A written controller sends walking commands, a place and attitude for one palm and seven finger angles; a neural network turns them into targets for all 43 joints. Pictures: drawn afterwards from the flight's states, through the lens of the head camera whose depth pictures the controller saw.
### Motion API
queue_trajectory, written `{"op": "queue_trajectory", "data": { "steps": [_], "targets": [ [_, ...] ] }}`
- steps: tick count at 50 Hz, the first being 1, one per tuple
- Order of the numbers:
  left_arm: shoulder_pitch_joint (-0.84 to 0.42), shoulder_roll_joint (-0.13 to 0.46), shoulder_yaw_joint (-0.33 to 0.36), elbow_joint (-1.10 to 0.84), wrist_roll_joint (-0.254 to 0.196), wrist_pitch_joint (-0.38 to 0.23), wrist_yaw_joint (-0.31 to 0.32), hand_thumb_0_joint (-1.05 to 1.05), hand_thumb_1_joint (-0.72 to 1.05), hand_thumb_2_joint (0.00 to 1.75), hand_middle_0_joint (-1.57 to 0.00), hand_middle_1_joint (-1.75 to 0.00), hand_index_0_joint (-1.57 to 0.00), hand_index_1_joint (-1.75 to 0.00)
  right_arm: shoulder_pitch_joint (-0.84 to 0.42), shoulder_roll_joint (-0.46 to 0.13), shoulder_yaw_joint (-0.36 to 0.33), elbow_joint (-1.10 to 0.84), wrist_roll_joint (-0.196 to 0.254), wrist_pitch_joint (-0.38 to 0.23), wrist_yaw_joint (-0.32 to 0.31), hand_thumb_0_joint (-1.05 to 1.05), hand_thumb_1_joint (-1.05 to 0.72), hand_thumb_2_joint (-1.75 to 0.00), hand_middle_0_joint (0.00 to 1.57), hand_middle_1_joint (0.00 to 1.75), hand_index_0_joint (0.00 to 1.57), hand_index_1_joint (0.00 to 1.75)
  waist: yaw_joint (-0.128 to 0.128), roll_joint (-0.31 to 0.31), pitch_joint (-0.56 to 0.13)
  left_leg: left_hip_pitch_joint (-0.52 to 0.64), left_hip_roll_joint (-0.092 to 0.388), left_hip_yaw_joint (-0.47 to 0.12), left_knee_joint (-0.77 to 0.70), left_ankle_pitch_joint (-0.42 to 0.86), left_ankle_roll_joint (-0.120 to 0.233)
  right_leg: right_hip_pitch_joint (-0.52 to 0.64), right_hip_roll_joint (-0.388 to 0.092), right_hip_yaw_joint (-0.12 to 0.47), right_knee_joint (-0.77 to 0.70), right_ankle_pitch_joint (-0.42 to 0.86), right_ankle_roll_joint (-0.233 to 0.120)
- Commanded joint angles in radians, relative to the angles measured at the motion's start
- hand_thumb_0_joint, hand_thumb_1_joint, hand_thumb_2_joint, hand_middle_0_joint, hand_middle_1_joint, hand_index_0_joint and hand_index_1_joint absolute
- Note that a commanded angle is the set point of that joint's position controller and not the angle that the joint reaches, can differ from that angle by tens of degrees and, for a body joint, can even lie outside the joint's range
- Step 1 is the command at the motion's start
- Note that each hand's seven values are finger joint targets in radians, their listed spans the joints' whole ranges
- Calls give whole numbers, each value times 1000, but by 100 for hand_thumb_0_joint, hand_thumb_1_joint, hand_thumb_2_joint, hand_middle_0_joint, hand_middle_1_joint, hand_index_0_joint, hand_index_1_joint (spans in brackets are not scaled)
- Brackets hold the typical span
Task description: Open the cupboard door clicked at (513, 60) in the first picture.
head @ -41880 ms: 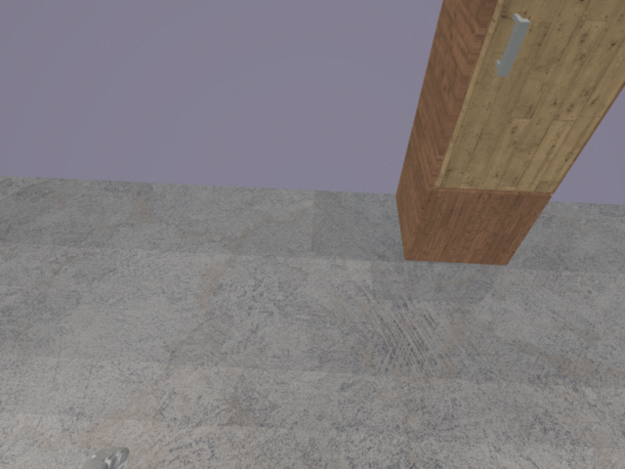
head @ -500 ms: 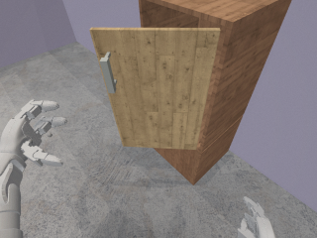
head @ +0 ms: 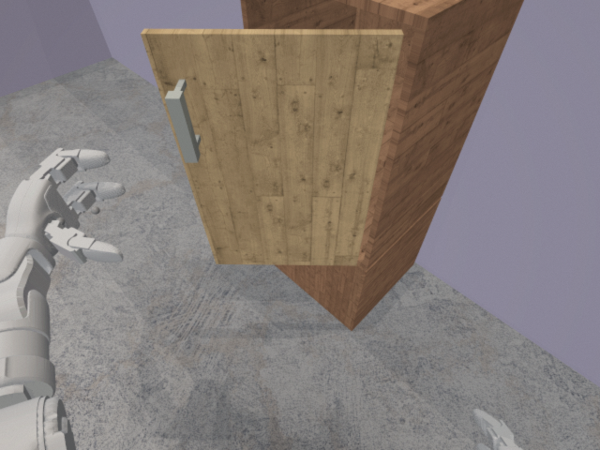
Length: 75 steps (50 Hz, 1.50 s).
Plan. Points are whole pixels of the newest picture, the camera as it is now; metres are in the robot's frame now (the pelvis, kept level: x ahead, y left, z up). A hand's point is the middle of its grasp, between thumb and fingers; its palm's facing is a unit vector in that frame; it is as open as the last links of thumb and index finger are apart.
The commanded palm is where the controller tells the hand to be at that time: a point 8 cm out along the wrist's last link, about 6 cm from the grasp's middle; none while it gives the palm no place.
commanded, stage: move the hooked fingers beside the handle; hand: left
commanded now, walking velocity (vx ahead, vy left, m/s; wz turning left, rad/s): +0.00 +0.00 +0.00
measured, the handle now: (186, 121) +0.58 +0.22 +0.13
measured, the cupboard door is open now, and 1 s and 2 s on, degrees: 43 43 43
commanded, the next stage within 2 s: slide the fingers in behind the handle in 1.86 s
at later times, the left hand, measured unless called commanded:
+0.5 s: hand (113, 176) +0.43 +0.28 +0.14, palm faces +0.03 -1.00 +0.01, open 14.0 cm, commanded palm +0.41 +0.32 +0.14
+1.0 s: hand (140, 141) +0.51 +0.27 +0.14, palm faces +0.03 -1.00 +0.01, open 14.0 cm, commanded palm +0.50 +0.32 +0.13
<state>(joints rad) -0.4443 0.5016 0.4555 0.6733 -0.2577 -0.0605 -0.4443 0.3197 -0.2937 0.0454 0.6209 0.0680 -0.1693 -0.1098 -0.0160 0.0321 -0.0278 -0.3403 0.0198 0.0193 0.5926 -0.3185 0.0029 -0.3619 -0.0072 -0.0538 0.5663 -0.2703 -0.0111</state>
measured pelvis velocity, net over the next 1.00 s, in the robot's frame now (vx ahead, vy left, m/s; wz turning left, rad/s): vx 0.01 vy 0.01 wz -0.02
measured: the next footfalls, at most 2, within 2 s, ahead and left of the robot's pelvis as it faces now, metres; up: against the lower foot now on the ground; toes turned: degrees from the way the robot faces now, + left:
none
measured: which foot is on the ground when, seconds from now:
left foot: down 0.00-1.00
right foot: down 0.00-1.00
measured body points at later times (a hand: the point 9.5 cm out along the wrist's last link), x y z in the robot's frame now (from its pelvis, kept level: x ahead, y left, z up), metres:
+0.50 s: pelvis +0.00 +0.01 +0.00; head +0.05 +0.01 +0.44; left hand +0.42 +0.33 +0.14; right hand +0.08 -0.26 -0.11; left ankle -0.01 +0.12 -0.73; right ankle +0.01 -0.11 -0.73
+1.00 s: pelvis +0.01 +0.01 -0.01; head +0.10 +0.02 +0.43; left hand +0.50 +0.32 +0.14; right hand +0.00 -0.26 -0.12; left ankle -0.01 +0.12 -0.73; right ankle +0.01 -0.11 -0.73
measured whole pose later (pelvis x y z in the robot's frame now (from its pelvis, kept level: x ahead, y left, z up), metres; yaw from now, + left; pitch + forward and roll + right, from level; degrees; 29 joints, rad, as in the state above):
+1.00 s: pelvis +0.01 +0.01 -0.01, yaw -1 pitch +14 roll -2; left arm -1.00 0.73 0.49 1.27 -0.10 -0.21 -0.42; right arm 0.42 -0.30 0.05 0.64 0.03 0.00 -0.07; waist -0.16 0.01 -0.04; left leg -0.59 0.03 0.03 0.71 -0.36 0.02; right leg -0.60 0.00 -0.04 0.63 -0.28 0.01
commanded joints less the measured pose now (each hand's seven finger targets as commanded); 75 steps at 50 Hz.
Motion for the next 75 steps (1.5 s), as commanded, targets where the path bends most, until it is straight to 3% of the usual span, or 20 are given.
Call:
{"op": "queue_trajectory", "data": {
  "steps": [1, 7, 12, 17, 22, 30, 34, 38, 40, 43, 46, 53, 56, 59, 63, 66, 69, 72, 74, 75],
  "targets": [
    [-442, 335, 66, -185, -27, -107, -12, 0, -50, 30, -30, -120, -30, -120, -22, -144, -51, -119, -4, -43, -13, 0, -90, -90, 20, 30, 20, 30, -10, 10, -282, 84, -21, -29, -63, 233, 28, 113, 16, 25, -52, 234, -13],
    [-531, 340, 37, -58, 4, -97, -16, 0, -50, 30, -30, -120, -30, -120, 12, -151, -55, -100, -5, -23, -9, 0, -90, -90, 20, 30, 20, 30, -28, 30, -263, 59, -22, -32, -56, 225, 29, 60, 16, 21, -45, 222, -14],
    [-574, 385, 69, -60, 11, -139, -9, 0, -50, 30, -30, -120, -30, -120, 39, -154, -59, -104, -13, -4, 0, 0, -90, -90, 20, 30, 20, 30, -16, 63, -357, 82, -22, -34, -38, 296, 24, 92, 20, 24, -21, 287, -19],
    [-580, 386, 75, 16, 12, -154, -12, 0, -50, 30, -30, -120, -30, -120, 62, -159, -65, -97, -14, 18, 9, 0, -90, -90, 20, 30, 20, 30, -24, 30, -347, 64, -16, -30, -28, 330, 25, 80, 25, 20, -11, 324, -16],
    [-676, 351, 13, 76, 36, -146, -11, 0, -50, 30, -30, -120, -30, -120, 77, -161, -64, -87, -13, 40, 12, 0, -90, -90, 20, 30, 20, 30, -58, 56, -291, 51, -14, -32, -24, 299, 25, 10, 25, 17, -18, 281, -14],
    [-843, 408, 35, 175, 58, -203, 9, 0, -50, 30, -30, -120, -30, -120, 129, -173, -66, -49, -27, 66, 9, 0, -90, -90, 20, 30, 20, 30, -86, 46, -364, 55, -9, -51, 1, 288, 21, -23, 27, 17, -2, 248, -12],
    [-878, 393, 2, 226, 87, -214, 14, 0, -50, 30, -30, -120, -30, -120, 146, -168, -63, -39, -31, 82, 16, 0, -90, -90, 20, 30, 20, 30, -92, 113, -388, 78, -8, -57, 14, 332, 15, -54, 27, 16, 10, 259, -14],
    [-908, 451, 34, 291, 95, -209, 16, 0, -50, 30, -30, -120, -30, -120, 171, -179, -65, -36, -33, 104, 18, 0, -90, -90, 20, 30, 20, 30, -102, 60, -391, 26, -5, -51, 24, 328, 22, -37, 29, 21, 16, 283, -8],
    [-917, 428, 14, 320, 101, -209, 15, 0, -50, 30, -30, -120, -30, -120, 180, -177, -64, -37, -34, 111, 21, 0, -90, -90, 20, 30, 20, 30, -107, 64, -383, 21, -4, -54, 25, 326, 21, -53, 30, 17, 17, 275, -9],
    [-936, 510, 59, 363, 114, -209, 17, 0, -50, 30, -30, -120, -30, -120, 203, -188, -64, -37, -36, 130, 20, 0, -90, -90, 20, 30, 20, 30, -114, 23, -397, -25, -5, -45, 37, 322, 28, -29, 31, 27, 24, 302, -3],
    [-1005, 529, 47, 374, 131, -218, 20, 0, -50, 30, -30, -120, -30, -120, 220, -190, -62, -33, -38, 142, 19, 0, -90, -90, 20, 30, 20, 30, -137, 50, -372, -50, -5, -43, 45, 298, 32, -53, 31, 32, 23, 286, -2],
    [-1072, 614, 69, 427, 152, -222, -7, 0, -50, 30, -30, -120, -30, -120, 268, -202, -60, -26, -43, 172, 19, 0, -90, -90, 20, 30, 20, 30, -166, 93, -443, -53, -1, -44, 76, 323, 34, -66, 37, 41, 31, 315, 6],
    [-1017, 650, 98, 434, 153, -217, -30, 0, -50, 30, -30, -120, -30, -120, 290, -206, -63, -34, -47, 188, 20, 0, -90, -90, 20, 30, 20, 30, -142, 123, -492, -27, 0, -47, 87, 383, 31, -61, 42, 33, 48, 342, -4],
    [-967, 597, 72, 414, 144, -208, -49, 0, -50, 30, -30, -120, -30, -120, 298, -200, -67, -42, -51, 201, 31, 0, -90, -90, 20, 30, 20, 30, -135, 139, -507, 6, 5, -43, 98, 450, 26, -80, 47, 26, 48, 376, -1],
    [-894, 616, 125, 339, 110, -208, -62, 0, -50, 30, -30, -120, -30, -120, 298, -201, -77, -65, -53, 222, 45, 0, -90, -90, 20, 30, 20, 30, -103, 139, -546, 41, 12, -42, 108, 546, 23, -56, 55, 20, 59, 433, -4],
    [-918, 563, 92, 305, 95, -205, -58, 0, -50, 30, -30, -120, -30, -120, 288, -195, -78, -69, -49, 232, 49, 0, -90, -90, 20, 30, 20, 30, -120, 132, -476, 32, 13, -43, 103, 534, 28, -82, 58, 13, 53, 416, -6],
    [-926, 575, 108, 259, 106, -207, -34, 0, -50, 30, -30, -120, -30, -120, 288, -194, -84, -64, -52, 235, 53, 0, -90, -90, 20, 30, 20, 30, -120, 163, -490, 77, 20, -54, 107, 566, 20, -116, 59, 8, 53, 390, -4],
    [-958, 508, 59, 237, 109, -211, -18, 0, -50, 30, -30, -120, -30, -120, 275, -183, -82, -59, -52, 233, 58, 0, -90, -90, 20, 30, 20, 30, -133, 216, -492, 128, 24, -65, 116, 614, 7, -158, 62, 3, 56, 374, -5],
    [-963, 468, 32, 261, 107, -207, -10, 0, -50, 30, -30, -120, -30, -120, 270, -181, -81, -49, -52, 230, 59, 0, -90, -90, 20, 30, 20, 30, -145, 192, -464, 117, 26, -66, 118, 590, 8, -170, 62, 3, 52, 359, -3],
    [-963, 505, 64, 262, 106, -207, -3, 0, -50, 30, -30, -120, -30, -120, 278, -186, -83, -46, -54, 230, 58, 0, -90, -90, 20, 30, 20, 30, -141, 139, -474, 105, 28, -72, 115, 576, 11, -149, 62, 0, 54, 363, -2]
  ]
}}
